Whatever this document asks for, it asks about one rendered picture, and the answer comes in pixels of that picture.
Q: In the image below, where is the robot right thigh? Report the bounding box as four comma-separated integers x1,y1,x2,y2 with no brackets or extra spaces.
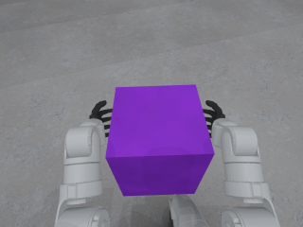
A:
169,194,209,227

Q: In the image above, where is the robot left hand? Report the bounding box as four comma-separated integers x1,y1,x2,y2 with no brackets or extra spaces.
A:
89,100,113,137

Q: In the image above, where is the carton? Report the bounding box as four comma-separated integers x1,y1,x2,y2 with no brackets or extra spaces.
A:
105,84,215,197

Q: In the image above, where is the robot right forearm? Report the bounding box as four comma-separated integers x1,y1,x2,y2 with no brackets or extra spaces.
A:
211,118,280,227

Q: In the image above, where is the robot left forearm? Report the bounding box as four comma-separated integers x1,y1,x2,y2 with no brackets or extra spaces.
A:
54,118,106,227

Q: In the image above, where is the robot left upper arm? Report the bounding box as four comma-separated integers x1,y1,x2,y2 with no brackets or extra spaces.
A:
55,205,110,227

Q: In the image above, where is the robot right upper arm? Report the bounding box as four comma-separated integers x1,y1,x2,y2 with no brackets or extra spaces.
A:
221,206,279,227

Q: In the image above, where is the robot right hand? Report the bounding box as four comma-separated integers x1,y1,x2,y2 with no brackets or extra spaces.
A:
203,100,225,138

